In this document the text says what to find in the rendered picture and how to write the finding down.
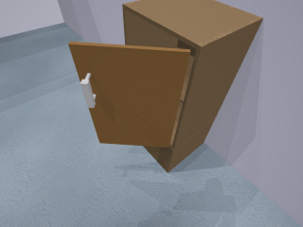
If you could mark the cupboard door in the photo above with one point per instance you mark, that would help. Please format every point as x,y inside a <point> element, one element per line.
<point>138,90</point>

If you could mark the handle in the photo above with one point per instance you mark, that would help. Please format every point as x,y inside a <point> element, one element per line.
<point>87,91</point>

